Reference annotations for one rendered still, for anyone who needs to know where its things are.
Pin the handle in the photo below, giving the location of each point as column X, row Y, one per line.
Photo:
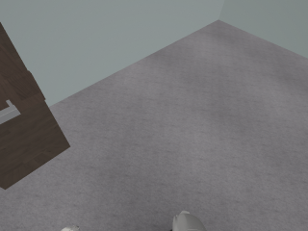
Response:
column 8, row 113

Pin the cabinet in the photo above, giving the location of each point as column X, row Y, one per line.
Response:
column 29, row 140

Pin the robot right thigh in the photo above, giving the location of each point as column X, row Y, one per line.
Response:
column 187, row 222

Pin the drawer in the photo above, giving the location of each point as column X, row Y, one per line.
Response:
column 16, row 84

